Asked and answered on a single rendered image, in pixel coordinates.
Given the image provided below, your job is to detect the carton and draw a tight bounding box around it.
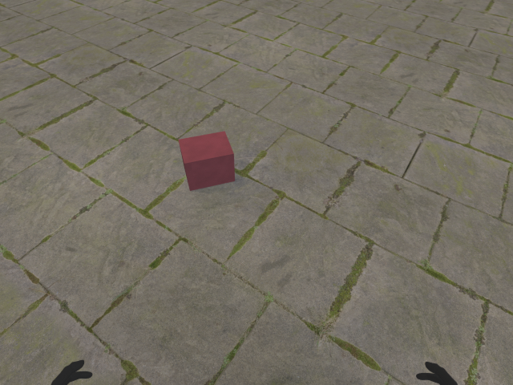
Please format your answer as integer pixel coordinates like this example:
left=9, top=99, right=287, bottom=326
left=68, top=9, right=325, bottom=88
left=179, top=131, right=235, bottom=191

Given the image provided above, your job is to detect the left robot hand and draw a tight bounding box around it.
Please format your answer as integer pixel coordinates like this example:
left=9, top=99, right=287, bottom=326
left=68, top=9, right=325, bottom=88
left=51, top=360, right=92, bottom=385

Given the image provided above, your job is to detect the right robot hand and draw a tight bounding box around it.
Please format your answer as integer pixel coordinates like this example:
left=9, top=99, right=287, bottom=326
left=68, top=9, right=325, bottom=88
left=416, top=362, right=458, bottom=385

